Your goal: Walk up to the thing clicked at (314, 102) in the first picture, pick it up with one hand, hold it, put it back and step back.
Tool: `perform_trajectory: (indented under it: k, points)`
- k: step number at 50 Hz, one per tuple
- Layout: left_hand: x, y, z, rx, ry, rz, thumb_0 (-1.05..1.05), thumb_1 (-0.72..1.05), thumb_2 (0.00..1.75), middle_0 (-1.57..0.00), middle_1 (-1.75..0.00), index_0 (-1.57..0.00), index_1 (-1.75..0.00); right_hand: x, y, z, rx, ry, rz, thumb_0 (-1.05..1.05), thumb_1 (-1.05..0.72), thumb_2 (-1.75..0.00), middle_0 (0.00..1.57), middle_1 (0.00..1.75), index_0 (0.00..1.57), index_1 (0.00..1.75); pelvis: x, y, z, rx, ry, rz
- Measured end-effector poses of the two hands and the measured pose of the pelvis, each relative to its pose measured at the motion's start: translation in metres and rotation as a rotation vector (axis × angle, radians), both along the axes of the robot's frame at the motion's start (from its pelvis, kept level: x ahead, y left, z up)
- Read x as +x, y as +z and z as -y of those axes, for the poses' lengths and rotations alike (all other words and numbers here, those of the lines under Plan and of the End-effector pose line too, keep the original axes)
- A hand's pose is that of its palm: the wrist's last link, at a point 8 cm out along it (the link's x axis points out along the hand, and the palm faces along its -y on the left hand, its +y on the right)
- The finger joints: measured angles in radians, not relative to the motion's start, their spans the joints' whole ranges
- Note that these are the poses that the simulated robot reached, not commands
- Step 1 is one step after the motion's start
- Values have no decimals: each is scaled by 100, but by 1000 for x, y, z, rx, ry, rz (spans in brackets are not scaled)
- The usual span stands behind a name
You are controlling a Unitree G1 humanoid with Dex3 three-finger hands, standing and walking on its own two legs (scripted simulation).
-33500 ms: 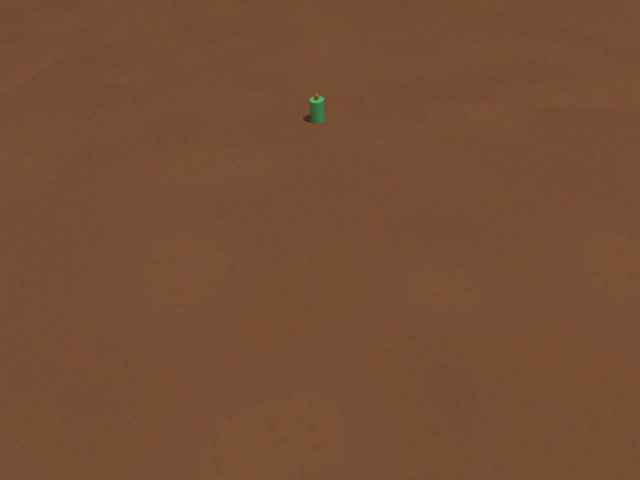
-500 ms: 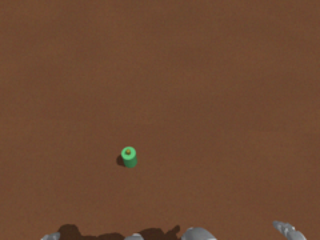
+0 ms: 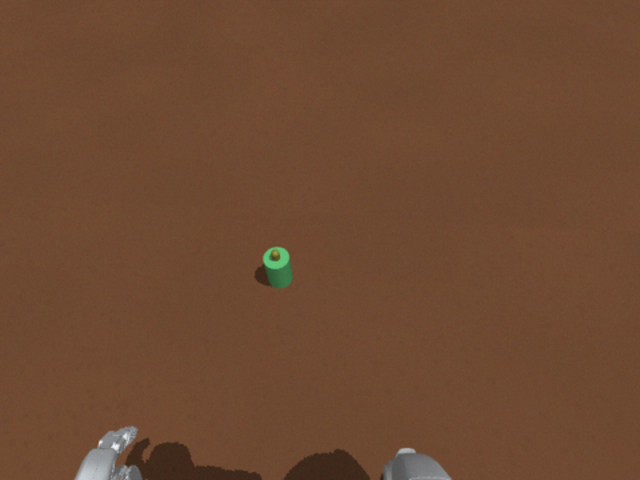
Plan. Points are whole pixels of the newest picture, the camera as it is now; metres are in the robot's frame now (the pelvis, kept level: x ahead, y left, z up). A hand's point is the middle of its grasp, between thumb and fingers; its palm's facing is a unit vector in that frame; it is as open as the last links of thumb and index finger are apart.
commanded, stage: step back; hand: left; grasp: from the side
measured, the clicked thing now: (277, 265) +0.81 +0.18 -0.66
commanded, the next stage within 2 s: stand in 1.54 s
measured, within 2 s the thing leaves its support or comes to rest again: neither
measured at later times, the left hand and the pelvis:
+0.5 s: hand out of the picture -0.10 +0.23 -0.12, palm faces -0.04 -0.90 -0.44, open 7.4 cm; pelvis -0.17 -0.04 +0.01, yaw -2 degrees
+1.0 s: hand out of the picture -0.21 +0.23 -0.13, palm faces +0.04 -0.93 -0.37, open 7.4 cm; pelvis -0.25 -0.03 +0.02, yaw +1 degrees
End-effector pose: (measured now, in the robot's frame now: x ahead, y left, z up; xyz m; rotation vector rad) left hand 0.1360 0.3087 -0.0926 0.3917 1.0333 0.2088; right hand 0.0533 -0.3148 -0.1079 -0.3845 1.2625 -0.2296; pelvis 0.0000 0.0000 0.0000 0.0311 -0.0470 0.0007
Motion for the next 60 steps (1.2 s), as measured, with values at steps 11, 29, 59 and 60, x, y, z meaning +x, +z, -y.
perform_trajectory:
  k: [11, 29, 59, 60]
  points:
    - [-88, -4, 14, -28, 0, -77, 1, 91, 90, -21, -30, -21, -30, -37, 24, 9, -17, 30, 127, 1, -90, -90, 21, 30, 21, 30, -75, 11, 13, -50, -48, -16]
    - [-259, 11, 23, 44, 64, -95, 1, 90, 90, -21, -30, -21, -30, -169, -1, 35, 24, 46, 54, 1, -90, -90, 21, 30, 20, 30, -199, 6, 34, -10, 12, -11]
    - [-335, -9, 9, -61, 116, -182, 1, 91, 90, -21, -30, -21, -30, -225, 17, 6, 28, 19, 68, 1, -90, -90, 21, 30, 21, 30, -233, 15, 10, -25, 8, -4]
    - [-329, -9, 7, -58, 110, -182, 1, 91, 90, -21, -30, -21, -30, -225, 18, 4, 32, 16, 69, 1, -90, -90, 21, 30, 21, 30, -231, 16, 11, -25, 3, -5]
